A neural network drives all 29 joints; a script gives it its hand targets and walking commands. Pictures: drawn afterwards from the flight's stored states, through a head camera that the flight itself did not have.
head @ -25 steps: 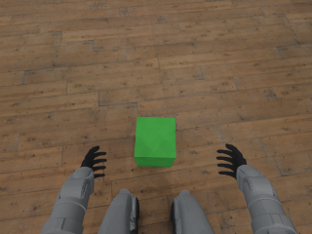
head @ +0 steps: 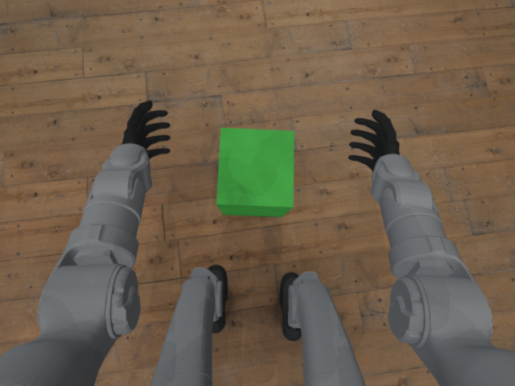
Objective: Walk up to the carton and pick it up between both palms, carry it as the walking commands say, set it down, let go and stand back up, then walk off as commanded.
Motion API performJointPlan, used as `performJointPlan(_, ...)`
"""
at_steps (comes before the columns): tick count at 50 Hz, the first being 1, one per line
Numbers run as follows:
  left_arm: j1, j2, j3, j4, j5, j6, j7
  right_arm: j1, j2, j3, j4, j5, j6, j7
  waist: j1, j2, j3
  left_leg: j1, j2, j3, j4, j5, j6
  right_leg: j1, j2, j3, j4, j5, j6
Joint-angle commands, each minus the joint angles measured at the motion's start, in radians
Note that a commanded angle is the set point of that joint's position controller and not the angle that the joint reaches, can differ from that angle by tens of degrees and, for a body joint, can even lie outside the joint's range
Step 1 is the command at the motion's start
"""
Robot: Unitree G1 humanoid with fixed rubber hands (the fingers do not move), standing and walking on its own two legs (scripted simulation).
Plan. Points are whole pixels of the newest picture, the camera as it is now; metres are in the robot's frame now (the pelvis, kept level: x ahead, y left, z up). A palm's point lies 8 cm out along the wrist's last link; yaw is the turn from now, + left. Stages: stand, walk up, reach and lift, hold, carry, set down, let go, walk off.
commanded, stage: reach and lift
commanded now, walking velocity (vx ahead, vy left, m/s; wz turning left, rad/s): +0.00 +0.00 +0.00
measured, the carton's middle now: (254, 177) +0.51 +0.00 -0.54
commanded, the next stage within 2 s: none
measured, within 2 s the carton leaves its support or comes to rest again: neither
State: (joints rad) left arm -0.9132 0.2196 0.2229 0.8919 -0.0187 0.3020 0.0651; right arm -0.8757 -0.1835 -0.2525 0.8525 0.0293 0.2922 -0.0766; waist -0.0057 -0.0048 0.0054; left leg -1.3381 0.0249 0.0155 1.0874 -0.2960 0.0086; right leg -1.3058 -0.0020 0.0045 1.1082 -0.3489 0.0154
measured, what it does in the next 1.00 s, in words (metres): lowers itself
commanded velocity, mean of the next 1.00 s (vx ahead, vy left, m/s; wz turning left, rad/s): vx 0.00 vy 0.00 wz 0.00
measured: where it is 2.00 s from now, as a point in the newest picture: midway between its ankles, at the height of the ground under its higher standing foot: (253, 314)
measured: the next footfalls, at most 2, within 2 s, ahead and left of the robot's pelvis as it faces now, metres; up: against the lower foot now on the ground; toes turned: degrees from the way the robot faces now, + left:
none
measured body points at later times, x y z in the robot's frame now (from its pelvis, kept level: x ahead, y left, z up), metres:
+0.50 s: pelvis +0.03 +0.00 +0.00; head +0.34 +0.01 +0.32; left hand +0.54 +0.19 -0.13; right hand +0.53 -0.19 -0.13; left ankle +0.10 +0.12 -0.63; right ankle +0.08 -0.13 -0.63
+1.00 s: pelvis -0.01 +0.00 -0.16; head +0.33 +0.01 +0.14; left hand +0.54 +0.19 -0.29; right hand +0.53 -0.19 -0.29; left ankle +0.10 +0.12 -0.63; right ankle +0.08 -0.13 -0.63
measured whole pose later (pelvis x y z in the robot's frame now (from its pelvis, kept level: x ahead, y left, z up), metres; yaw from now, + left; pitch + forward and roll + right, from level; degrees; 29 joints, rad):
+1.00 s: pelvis -0.01 +0.00 -0.16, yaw -1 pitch +49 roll -1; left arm -1.24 0.31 0.23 0.95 -0.06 0.12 0.08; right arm -1.19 -0.24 -0.25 0.89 0.08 0.12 -0.14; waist -0.01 0.00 -0.02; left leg -2.08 0.03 -0.01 1.68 -0.46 0.00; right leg -2.04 0.01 0.01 1.70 -0.52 0.02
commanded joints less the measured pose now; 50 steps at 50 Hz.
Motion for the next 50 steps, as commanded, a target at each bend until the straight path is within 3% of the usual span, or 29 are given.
performJointPlan(1,-0.246,0.113,0.025,-0.1,0.003,-0.09,-0.01,-0.239,-0.109,-0.029,-0.106,-0.001,-0.089,0.002,-0.002,0.015,-0.872,0.495,-0.083,0.016,-0.086,0.161,-0.014,0.274,0.081,-0.045,-0.119,0.143,0.017)
performJointPlan(7,-0.313,0.096,0.036,-0.098,0.017,-0.172,-0.027,-0.297,-0.104,-0.053,-0.084,-0.008,-0.179,0.026,-0.004,0.035,-0.985,0.571,-0.078,-0.028,-0.057,0.41,-0.017,0.174,0.082,-0.027,-0.103,0.312,0.026)
performJointPlan(13,-0.342,0.091,0.097,-0.093,0.082,-0.216,-0.032,-0.329,-0.1,-0.082,-0.077,-0.054,-0.222,0.03,0.0,0.037,-1.102,0.632,-0.073,-0.06,-0.029,0.627,-0.024,0.135,0.093,-0.019,-0.105,0.452,0.034)
performJointPlan(18,-0.319,0.088,0.139,-0.147,0.124,-0.226,-0.05,-0.301,-0.08,-0.106,-0.13,-0.096,-0.228,0.038,0.002,0.04,-1.162,0.645,-0.07,-0.062,-0.034,0.727,-0.024,0.145,0.093,-0.031,-0.122,0.551,0.033)
performJointPlan(23,-0.316,0.073,0.153,-0.136,0.135,-0.233,-0.073,-0.297,-0.043,-0.119,-0.141,-0.115,-0.229,0.044,0.0,0.035,-1.092,0.493,-0.072,-0.042,-0.028,0.624,-0.021,0.138,0.084,-0.033,-0.111,0.529,0.03)
performJointPlan(30,-0.392,0.088,0.166,-0.046,0.143,-0.229,-0.081,-0.372,-0.015,-0.135,-0.087,-0.13,-0.219,0.021,0.007,0.011,-0.943,0.194,-0.094,0.015,0.076,0.275,-0.018,0.022,0.086,-0.042,0.014,0.262,0.048)
performJointPlan(34,-0.458,0.119,0.141,-0.019,0.113,-0.221,-0.062,-0.429,-0.05,-0.131,-0.055,-0.12,-0.211,-0.005,-0.003,0.015,-0.967,0.107,-0.097,0.028,0.181,0.164,-0.028,-0.069,0.091,-0.058,0.129,0.151,0.051)
performJointPlan(50,-0.604,0.207,-0.008,-0.052,-0.065,-0.199,0.03,-0.582,-0.178,0.021,-0.074,0.079,-0.193,-0.064,0.0,0.039,-1.197,0.006,-0.083,0.021,0.541,0.166,-0.033,-0.268,0.093,-0.076,0.494,0.132,0.032)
